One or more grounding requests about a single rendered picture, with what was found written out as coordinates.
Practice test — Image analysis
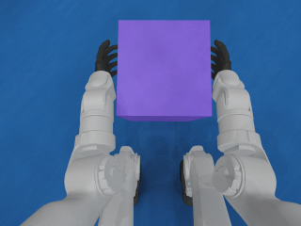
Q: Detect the left robot upper arm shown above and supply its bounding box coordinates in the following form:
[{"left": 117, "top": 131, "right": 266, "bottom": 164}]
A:
[{"left": 20, "top": 153, "right": 123, "bottom": 226}]

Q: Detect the robot left thigh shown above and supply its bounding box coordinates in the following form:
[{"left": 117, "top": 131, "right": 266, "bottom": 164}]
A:
[{"left": 98, "top": 151, "right": 140, "bottom": 226}]

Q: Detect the robot left forearm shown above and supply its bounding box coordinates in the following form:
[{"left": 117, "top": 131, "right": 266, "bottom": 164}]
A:
[{"left": 64, "top": 71, "right": 117, "bottom": 188}]

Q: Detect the robot left hand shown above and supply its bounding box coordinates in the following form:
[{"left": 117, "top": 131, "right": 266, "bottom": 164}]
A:
[{"left": 95, "top": 40, "right": 119, "bottom": 77}]

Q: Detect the robot right forearm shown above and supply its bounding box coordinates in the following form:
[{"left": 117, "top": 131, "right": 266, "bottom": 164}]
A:
[{"left": 212, "top": 70, "right": 277, "bottom": 183}]

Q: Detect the right robot upper arm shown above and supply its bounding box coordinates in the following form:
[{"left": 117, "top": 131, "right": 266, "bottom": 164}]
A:
[{"left": 212, "top": 153, "right": 301, "bottom": 226}]

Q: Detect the left robot shin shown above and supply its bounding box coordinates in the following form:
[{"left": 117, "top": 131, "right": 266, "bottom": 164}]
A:
[{"left": 113, "top": 146, "right": 137, "bottom": 196}]

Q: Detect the carton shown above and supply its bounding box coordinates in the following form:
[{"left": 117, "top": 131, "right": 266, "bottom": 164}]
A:
[{"left": 116, "top": 20, "right": 213, "bottom": 121}]

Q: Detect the robot right hand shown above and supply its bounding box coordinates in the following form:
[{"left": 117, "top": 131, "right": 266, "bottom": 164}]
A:
[{"left": 211, "top": 40, "right": 231, "bottom": 80}]

